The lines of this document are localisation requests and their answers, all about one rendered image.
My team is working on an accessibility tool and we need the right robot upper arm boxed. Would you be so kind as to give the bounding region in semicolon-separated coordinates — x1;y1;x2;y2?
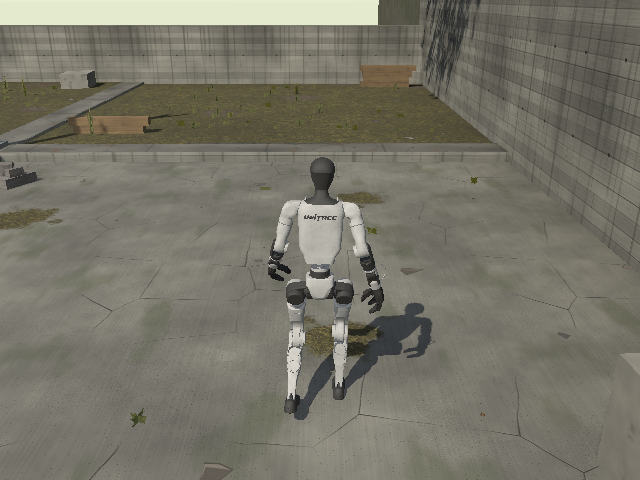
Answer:
342;201;370;258

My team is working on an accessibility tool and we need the right robot hand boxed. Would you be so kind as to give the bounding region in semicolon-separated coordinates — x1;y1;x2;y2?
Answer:
361;287;384;314

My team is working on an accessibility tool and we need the robot right forearm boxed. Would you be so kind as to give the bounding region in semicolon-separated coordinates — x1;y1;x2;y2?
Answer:
360;243;381;290

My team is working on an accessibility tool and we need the robot left shin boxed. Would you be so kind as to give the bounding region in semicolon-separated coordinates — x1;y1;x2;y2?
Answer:
287;330;303;400

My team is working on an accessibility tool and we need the right robot thigh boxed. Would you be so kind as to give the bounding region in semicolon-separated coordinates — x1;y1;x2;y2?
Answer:
332;278;354;342

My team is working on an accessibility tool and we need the robot left forearm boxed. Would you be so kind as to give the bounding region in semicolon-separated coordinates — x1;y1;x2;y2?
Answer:
268;238;284;269

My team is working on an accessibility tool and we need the left robot hand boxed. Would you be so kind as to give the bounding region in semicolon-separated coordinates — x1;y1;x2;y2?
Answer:
268;264;291;281

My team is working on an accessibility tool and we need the left robot upper arm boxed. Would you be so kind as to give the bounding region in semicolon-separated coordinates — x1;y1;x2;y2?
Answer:
273;200;301;253

